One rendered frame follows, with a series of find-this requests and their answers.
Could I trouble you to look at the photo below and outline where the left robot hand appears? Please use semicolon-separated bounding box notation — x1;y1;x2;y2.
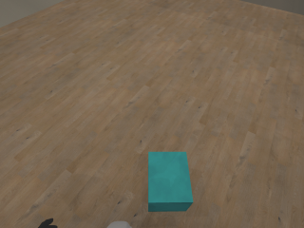
38;218;58;228

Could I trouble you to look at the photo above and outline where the carton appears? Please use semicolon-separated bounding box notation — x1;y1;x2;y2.
148;151;194;212

